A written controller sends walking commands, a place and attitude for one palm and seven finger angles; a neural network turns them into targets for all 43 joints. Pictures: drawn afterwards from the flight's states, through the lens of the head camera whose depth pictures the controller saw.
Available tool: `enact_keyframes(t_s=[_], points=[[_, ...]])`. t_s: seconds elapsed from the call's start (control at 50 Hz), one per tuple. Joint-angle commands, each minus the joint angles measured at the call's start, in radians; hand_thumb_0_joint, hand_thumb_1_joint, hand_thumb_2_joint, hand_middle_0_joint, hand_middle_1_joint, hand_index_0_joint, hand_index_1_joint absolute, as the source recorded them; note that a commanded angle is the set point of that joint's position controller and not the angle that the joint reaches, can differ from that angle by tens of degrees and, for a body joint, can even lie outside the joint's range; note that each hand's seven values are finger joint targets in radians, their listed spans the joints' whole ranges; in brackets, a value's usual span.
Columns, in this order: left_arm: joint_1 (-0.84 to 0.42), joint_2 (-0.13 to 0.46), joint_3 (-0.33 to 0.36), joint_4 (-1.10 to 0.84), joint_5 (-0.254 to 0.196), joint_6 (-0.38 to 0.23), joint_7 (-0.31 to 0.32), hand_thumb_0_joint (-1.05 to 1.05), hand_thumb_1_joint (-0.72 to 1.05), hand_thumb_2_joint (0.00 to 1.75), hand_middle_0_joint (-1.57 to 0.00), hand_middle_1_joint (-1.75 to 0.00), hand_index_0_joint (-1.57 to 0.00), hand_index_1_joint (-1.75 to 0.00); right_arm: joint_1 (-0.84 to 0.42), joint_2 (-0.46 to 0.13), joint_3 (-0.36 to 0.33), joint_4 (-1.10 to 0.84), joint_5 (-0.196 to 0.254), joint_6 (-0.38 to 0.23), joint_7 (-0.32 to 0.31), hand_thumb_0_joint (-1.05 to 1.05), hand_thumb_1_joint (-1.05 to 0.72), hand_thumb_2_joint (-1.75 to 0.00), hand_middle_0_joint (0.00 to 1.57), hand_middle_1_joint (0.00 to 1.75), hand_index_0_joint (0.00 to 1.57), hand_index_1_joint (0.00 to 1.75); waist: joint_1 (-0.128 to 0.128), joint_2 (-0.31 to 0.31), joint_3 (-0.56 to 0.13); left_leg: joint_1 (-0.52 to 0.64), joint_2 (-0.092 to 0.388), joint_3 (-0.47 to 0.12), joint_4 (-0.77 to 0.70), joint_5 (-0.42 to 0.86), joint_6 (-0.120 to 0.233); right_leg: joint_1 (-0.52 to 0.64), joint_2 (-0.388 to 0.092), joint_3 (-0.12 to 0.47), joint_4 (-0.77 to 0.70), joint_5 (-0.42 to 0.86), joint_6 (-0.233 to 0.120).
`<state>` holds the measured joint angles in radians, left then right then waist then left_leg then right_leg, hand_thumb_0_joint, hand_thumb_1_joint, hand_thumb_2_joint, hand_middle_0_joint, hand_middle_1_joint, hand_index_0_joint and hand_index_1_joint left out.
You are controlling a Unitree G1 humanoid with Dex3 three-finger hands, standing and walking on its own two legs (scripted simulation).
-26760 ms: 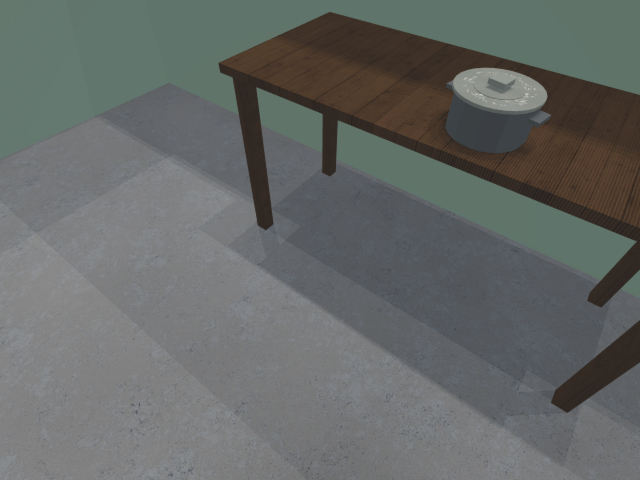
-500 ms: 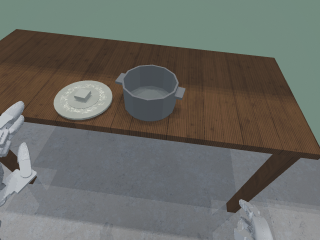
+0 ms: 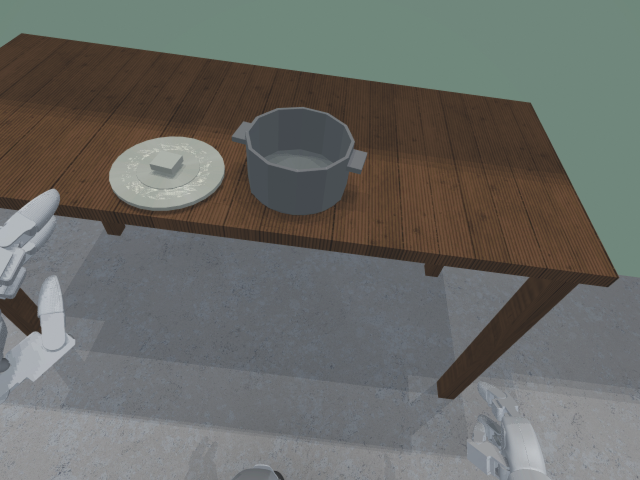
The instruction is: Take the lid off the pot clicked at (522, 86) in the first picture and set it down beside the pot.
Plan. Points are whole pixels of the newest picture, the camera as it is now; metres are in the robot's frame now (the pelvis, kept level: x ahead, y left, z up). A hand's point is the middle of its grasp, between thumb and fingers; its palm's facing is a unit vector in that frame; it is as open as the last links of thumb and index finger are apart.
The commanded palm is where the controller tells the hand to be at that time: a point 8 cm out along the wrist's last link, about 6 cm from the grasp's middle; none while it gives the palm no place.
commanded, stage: step back with the hand held close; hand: left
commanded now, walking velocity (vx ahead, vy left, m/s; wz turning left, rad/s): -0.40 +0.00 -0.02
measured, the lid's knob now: (166, 162) +0.62 +0.31 +0.00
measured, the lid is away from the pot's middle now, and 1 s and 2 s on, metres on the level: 0.24 0.24 0.24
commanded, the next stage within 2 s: stop stepping back and stand still in 0.34 s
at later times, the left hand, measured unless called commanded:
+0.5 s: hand out of the picture +0.11 +0.25 +0.16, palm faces +0.26 -0.89 -0.38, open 7.4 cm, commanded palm +0.03 +0.30 +0.19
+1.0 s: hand out of the picture -0.01 +0.25 +0.17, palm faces +0.28 -0.86 -0.43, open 7.5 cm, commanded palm -0.07 +0.30 +0.19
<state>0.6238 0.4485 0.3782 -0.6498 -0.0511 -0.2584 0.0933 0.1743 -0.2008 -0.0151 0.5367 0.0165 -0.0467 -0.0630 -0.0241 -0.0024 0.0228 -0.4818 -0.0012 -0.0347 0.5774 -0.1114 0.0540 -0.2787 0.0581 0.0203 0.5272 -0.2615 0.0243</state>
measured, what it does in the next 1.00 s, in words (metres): walks backwards: left foot, then right foot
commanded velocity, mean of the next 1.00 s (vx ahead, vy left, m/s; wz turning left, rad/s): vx -0.03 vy -0.01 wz -0.03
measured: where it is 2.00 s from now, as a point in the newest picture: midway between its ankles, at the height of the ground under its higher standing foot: outside the picture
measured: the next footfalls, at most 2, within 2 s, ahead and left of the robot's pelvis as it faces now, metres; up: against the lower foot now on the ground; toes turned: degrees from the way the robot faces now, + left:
left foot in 0.30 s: +0.05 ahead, +0.09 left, +0.00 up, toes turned +2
right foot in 0.62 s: -0.14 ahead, -0.09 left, +0.00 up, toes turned +8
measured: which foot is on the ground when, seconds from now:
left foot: down 0.00-0.16, up 0.18-0.28, down 0.30-0.62, up 0.64-0.84, down 0.86-1.00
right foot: down 0.00-0.30, up 0.32-0.60, down 0.62-1.00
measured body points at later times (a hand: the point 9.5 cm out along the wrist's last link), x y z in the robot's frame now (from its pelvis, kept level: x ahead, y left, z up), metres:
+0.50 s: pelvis -0.11 +0.02 +0.01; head -0.10 +0.06 +0.46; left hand +0.09 +0.30 +0.18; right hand +0.07 -0.20 -0.05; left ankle +0.01 +0.09 -0.73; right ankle -0.13 -0.13 -0.67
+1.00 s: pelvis -0.20 +0.02 +0.00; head -0.22 +0.05 +0.45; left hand -0.03 +0.29 +0.19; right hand -0.08 -0.22 -0.06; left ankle -0.20 +0.15 -0.73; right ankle -0.19 -0.07 -0.72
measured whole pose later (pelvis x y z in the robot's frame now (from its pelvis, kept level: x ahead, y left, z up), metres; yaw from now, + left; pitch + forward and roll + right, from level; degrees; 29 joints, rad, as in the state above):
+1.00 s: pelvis -0.20 +0.02 +0.00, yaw -2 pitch -1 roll +0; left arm 0.67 0.43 0.36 -0.62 -0.05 -0.15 0.14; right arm 0.31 -0.18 0.01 0.59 0.03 -0.15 -0.06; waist -0.07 -0.06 -0.05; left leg -0.25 0.03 0.03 0.58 -0.31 -0.01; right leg -0.31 0.01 -0.06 0.66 -0.42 0.00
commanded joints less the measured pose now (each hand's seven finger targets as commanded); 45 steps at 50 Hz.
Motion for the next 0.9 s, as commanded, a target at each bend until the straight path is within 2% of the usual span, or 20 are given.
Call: enact_keyframes(t_s=[0.0,0.06,0.12,0.16,0.24,0.3,0.32,0.4,0.42,0.44,0.5,0.54,0.58,0.6,0.62,0.64,0.72,0.8,0.84,0.88], points=[[-0.006,0.115,0.144,-0.198,0.003,-0.068,0.021,0.00,0.90,0.90,-0.20,-0.30,-0.20,-0.30,-0.074,-0.165,-0.062,-0.165,-0.014,-0.074,-0.017,0.00,-0.90,-0.90,0.20,0.30,0.20,0.30,0.017,0.262,-0.097,-0.257,0.212,-0.249,-0.433,-0.676,0.057,0.271,0.052,-0.034,0.155,-0.085,-0.029],[0.011,0.121,0.140,-0.194,-0.009,-0.060,0.018,0.00,0.90,0.90,-0.20,-0.30,-0.20,-0.30,-0.059,-0.143,-0.065,-0.156,-0.014,-0.085,-0.008,0.00,-0.90,-0.90,0.20,0.30,0.20,0.30,0.028,0.166,-0.130,-0.157,0.202,-0.209,-0.339,-0.525,0.049,0.212,0.016,0.006,0.075,-0.115,-0.044],[-0.010,0.156,0.139,-0.190,-0.017,-0.069,0.027,0.00,0.90,0.90,-0.20,-0.30,-0.20,-0.30,-0.024,-0.117,-0.064,-0.115,-0.019,-0.079,0.004,0.00,-0.90,-0.90,0.20,0.30,0.20,0.30,0.009,-0.080,-0.153,0.239,0.019,0.005,0.128,-0.244,-0.051,-0.223,-0.249,0.279,-0.290,-0.065,-0.132],[-0.088,0.115,0.075,-0.198,-0.006,-0.053,0.032,0.00,0.90,0.90,-0.20,-0.30,-0.20,-0.30,-0.023,-0.115,-0.075,-0.094,-0.006,-0.068,0.003,0.00,-0.90,-0.90,0.20,0.30,0.20,0.30,-0.008,-0.200,-0.157,0.279,-0.021,0.019,0.341,-0.230,-0.058,-0.279,-0.348,0.281,-0.292,0.159,-0.180],[-0.166,0.119,0.070,-0.203,0.006,-0.044,0.032,0.00,0.90,0.90,-0.20,-0.30,-0.20,-0.30,-0.069,-0.122,-0.043,-0.099,-0.016,-0.057,-0.019,0.00,-0.90,-0.90,0.20,0.30,0.20,0.30,-0.019,0.042,-0.042,0.182,0.076,-0.046,-0.128,0.012,-0.023,-0.127,-0.156,0.090,-0.032,0.353,-0.068],[-0.086,0.125,0.102,-0.159,-0.010,-0.061,0.019,0.00,0.90,0.90,-0.20,-0.30,-0.20,-0.30,-0.044,-0.136,-0.066,-0.116,-0.020,-0.093,-0.009,0.00,-0.90,-0.90,0.20,0.30,0.20,0.30,0.009,0.249,-0.203,0.199,0.303,-0.236,-0.302,0.205,0.079,-0.046,0.014,0.033,0.311,-0.205,-0.021],[-0.065,0.133,0.118,-0.182,-0.025,-0.055,0.019,0.00,0.90,0.90,-0.20,-0.30,-0.20,-0.30,-0.052,-0.135,-0.060,-0.114,-0.043,-0.103,-0.005,0.00,-0.90,-0.90,0.20,0.30,0.20,0.30,0.015,0.271,-0.204,0.151,0.348,-0.309,-0.341,0.116,0.106,-0.066,0.023,0.082,0.448,-0.314,-0.022],[-0.012,0.081,0.078,-0.261,-0.024,-0.009,0.031,0.00,0.90,0.90,-0.20,-0.30,-0.20,-0.30,-0.021,-0.119,-0.060,-0.103,-0.022,-0.106,0.029,0.00,-0.90,-0.90,0.20,0.30,0.20,0.30,0.017,0.175,-0.233,0.287,0.302,-0.153,-0.289,0.199,0.085,-0.134,0.003,0.044,0.386,-0.246,-0.012],[-0.189,-0.141,-0.269,0.685,0.083,0.184,-0.055,0.00,0.90,0.90,-0.20,-0.30,-0.20,-0.30,0.031,-0.262,-0.109,0.180,-0.065,-0.122,0.048,0.00,-0.90,-0.90,0.20,0.30,0.20,0.30,-0.084,0.204,-0.139,0.251,0.271,-0.184,-0.090,0.631,0.044,-0.255,-0.056,0.084,0.439,-0.186,0.009],[-0.249,0.110,0.057,-0.457,-0.017,0.055,0.004,0.00,0.90,0.90,-0.20,-0.30,-0.20,-0.30,-0.087,-0.077,-0.075,-0.139,0.011,-0.108,0.064,0.00,-0.90,-0.90,0.20,0.30,0.20,0.30,0.035,0.111,-0.277,0.350,0.280,-0.060,-0.315,0.057,0.038,-0.104,0.011,0.049,0.372,-0.248,0.015],[0.094,0.149,0.119,-0.352,-0.032,0.051,0.036,0.00,0.90,0.90,-0.20,-0.30,-0.20,-0.30,-0.057,-0.113,-0.029,-0.163,-0.010,-0.101,0.038,0.00,-0.90,-0.90,0.20,0.30,0.20,0.30,0.038,0.224,-0.175,0.105,0.224,-0.153,-0.496,-0.534,0.014,0.074,0.038,-0.088,0.162,-0.251,-0.035],[0.112,0.171,0.160,-0.340,-0.012,0.047,0.051,0.00,0.90,0.90,-0.20,-0.30,-0.20,-0.30,-0.059,-0.115,-0.024,-0.158,-0.020,-0.095,0.024,0.00,-0.90,-0.90,0.20,0.30,0.20,0.30,0.045,0.349,-0.147,-0.001,0.163,-0.062,-0.451,-0.611,-0.037,0.241,0.032,-0.113,-0.033,-0.184,-0.059],[0.078,0.173,0.141,-0.302,0.007,0.045,0.049,0.00,0.90,0.90,-0.20,-0.30,-0.20,-0.30,-0.026,-0.108,-0.028,-0.144,-0.016,-0.083,0.013,0.00,-0.90,-0.90,0.20,0.30,0.20,0.30,0.029,0.127,-0.154,0.083,0.026,0.092,-0.155,-0.459,-0.075,0.191,-0.072,-0.058,-0.245,-0.144,-0.101],[0.030,0.188,0.146,-0.281,0.003,0.035,0.051,0.00,0.90,0.90,-0.20,-0.30,-0.20,-0.30,-0.015,-0.104,-0.032,-0.132,-0.013,-0.076,0.004,0.00,-0.90,-0.90,0.20,0.30,0.20,0.30,0.010,-0.087,-0.149,0.177,-0.016,0.111,0.207,-0.336,-0.068,-0.011,-0.237,0.093,-0.336,-0.092,-0.152],[0.005,0.191,0.158,-0.256,-0.009,0.036,0.062,0.00,0.90,0.90,-0.20,-0.30,-0.20,-0.30,-0.003,-0.106,-0.022,-0.121,-0.016,-0.080,0.002,0.00,-0.90,-0.90,0.20,0.30,0.20,0.30,0.004,-0.157,-0.159,0.165,-0.024,0.069,0.442,-0.269,-0.058,-0.117,-0.373,0.207,-0.393,-0.066,-0.204],[-0.062,0.150,0.113,-0.173,-0.019,0.053,0.044,0.00,0.90,0.90,-0.20,-0.30,-0.20,-0.30,-0.005,-0.116,-0.044,-0.087,0.004,-0.065,-0.004,0.00,-0.90,-0.90,0.20,0.30,0.20,0.30,-0.008,-0.249,-0.124,0.107,-0.022,-0.014,0.600,-0.277,-0.070,-0.245,-0.404,0.261,-0.389,-0.388,-0.220],[-0.193,0.084,0.034,-0.011,-0.012,0.052,0.031,0.00,0.90,0.90,-0.20,-0.30,-0.20,-0.30,-0.076,-0.123,-0.032,-0.107,0.011,-0.059,-0.025,0.00,-0.90,-0.90,0.20,0.30,0.20,0.30,-0.025,-0.121,0.101,0.074,0.068,0.012,0.389,-0.312,-0.033,-0.358,-0.350,0.147,-0.338,-0.467,-0.150],[-0.168,0.076,0.041,-0.088,0.005,0.016,0.060,0.00,0.90,0.90,-0.20,-0.30,-0.20,-0.30,-0.023,-0.125,-0.024,-0.090,0.012,-0.126,-0.039,0.00,-0.90,-0.90,0.20,0.30,0.20,0.30,-0.006,0.025,-0.024,0.229,0.045,0.071,-0.213,-0.348,0.020,-0.078,-0.217,0.053,-0.090,-0.329,-0.107],[-0.105,0.113,0.064,-0.240,-0.003,0.000,0.064,0.00,0.90,0.90,-0.20,-0.30,-0.20,-0.30,-0.036,-0.150,-0.026,-0.140,0.019,-0.146,-0.032,0.00,-0.90,-0.90,0.20,0.30,0.20,0.30,0.016,0.277,-0.085,0.364,0.248,-0.232,-0.294,-0.189,0.095,-0.167,-0.046,-0.105,0.244,-0.153,-0.027],[-0.019,0.133,0.101,-0.250,-0.004,0.020,0.066,0.00,0.90,0.90,-0.20,-0.30,-0.20,-0.30,-0.032,-0.123,-0.022,-0.113,0.002,-0.162,-0.016,0.00,-0.90,-0.90,0.20,0.30,0.20,0.30,0.006,0.305,-0.012,0.200,0.295,-0.370,-0.382,-0.332,0.142,-0.181,-0.064,-0.041,0.316,-0.250,-0.025]])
